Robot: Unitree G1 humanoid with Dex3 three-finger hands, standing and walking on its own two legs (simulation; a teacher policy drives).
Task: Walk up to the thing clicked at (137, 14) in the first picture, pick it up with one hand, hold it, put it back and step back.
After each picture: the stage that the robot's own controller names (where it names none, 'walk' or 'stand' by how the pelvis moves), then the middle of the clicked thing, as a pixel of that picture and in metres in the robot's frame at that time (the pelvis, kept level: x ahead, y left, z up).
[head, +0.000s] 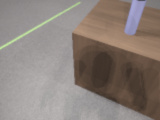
stand; (135, 14) +0.86 -0.28 -0.02
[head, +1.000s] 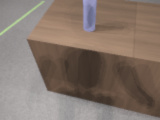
walk; (89, 10) +0.82 +0.03 +0.01
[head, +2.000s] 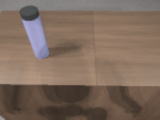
stand; (36, 35) +0.58 +0.25 +0.01
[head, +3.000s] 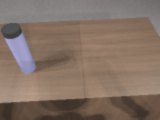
stand; (21, 51) +0.52 +0.31 -0.01
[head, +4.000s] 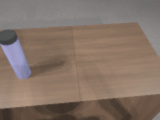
stand; (16, 56) +0.51 +0.32 -0.03
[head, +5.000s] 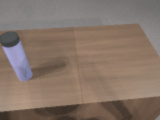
stand; (18, 58) +0.50 +0.31 -0.03
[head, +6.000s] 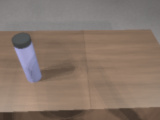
stand; (28, 60) +0.50 +0.26 -0.03
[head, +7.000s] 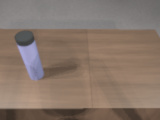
stand; (31, 57) +0.51 +0.26 -0.03
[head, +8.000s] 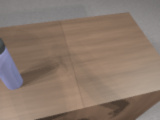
stand; (4, 66) +0.42 +0.31 -0.02
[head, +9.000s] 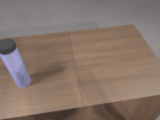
go down; (15, 65) +0.48 +0.32 -0.03
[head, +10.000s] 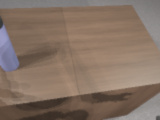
go down; (1, 46) +0.49 +0.29 +0.00
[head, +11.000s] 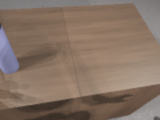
go down; (0, 48) +0.48 +0.29 +0.00
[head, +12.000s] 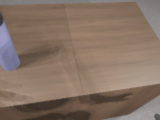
go down; (1, 44) +0.48 +0.29 +0.02
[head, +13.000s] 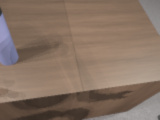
go down; out of the picture +0.48 +0.28 +0.03
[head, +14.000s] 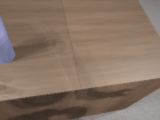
approach; out of the picture +0.49 +0.29 +0.03
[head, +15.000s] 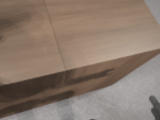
close; out of the picture +0.51 +0.31 +0.09
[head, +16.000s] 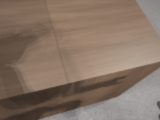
lift; out of the picture +0.48 +0.28 +0.08
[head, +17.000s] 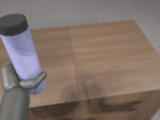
lift; (25, 59) +0.35 +0.19 +0.15
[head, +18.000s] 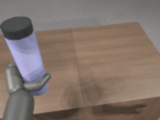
hold; (29, 61) +0.35 +0.18 +0.14
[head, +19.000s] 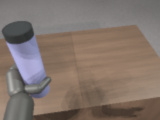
hold; (30, 64) +0.34 +0.18 +0.14
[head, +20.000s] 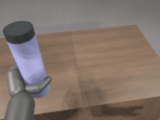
hold; (31, 64) +0.34 +0.18 +0.14
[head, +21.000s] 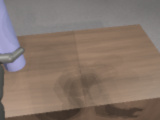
crouch; (2, 34) +0.41 +0.26 +0.21
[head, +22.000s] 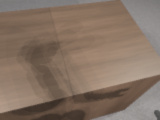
lower; out of the picture +0.50 +0.30 +0.18
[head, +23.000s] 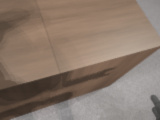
lower; out of the picture +0.52 +0.31 +0.09
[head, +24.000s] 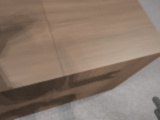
lower; out of the picture +0.50 +0.31 +0.08
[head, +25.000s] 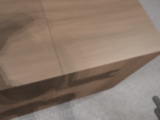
lower; out of the picture +0.51 +0.30 +0.08
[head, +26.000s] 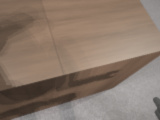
rest; out of the picture +0.50 +0.30 +0.08
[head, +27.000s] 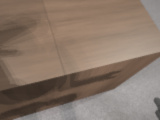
withdraw; out of the picture +0.50 +0.30 +0.08
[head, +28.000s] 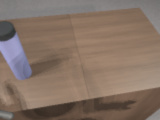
sink last; (14, 54) +0.46 +0.27 +0.03
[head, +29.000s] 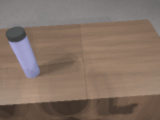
stand; (25, 55) +0.50 +0.31 +0.01
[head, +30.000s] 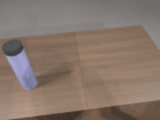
stand; (22, 67) +0.46 +0.29 -0.01
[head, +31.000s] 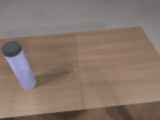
stand; (21, 67) +0.47 +0.31 -0.03
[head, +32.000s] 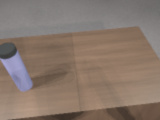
stand; (16, 69) +0.46 +0.32 -0.03
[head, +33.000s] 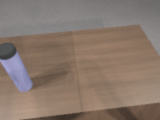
stand; (16, 69) +0.45 +0.31 -0.03
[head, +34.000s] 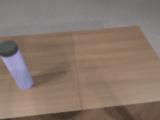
stand; (17, 67) +0.46 +0.31 -0.03
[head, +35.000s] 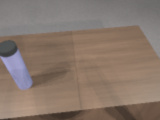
walk; (17, 67) +0.46 +0.31 -0.03
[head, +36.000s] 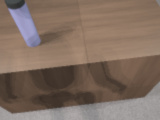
walk; (25, 23) +0.62 +0.28 +0.00
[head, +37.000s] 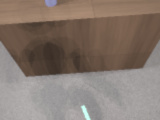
walk; out of the picture +0.95 +0.24 +0.00
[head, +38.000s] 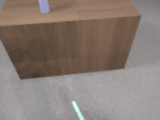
stand; out of the picture +1.14 +0.32 -0.01
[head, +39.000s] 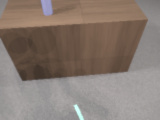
stand; out of the picture +1.09 +0.29 -0.03
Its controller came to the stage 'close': yes
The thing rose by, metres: 0.23
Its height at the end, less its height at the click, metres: +0.00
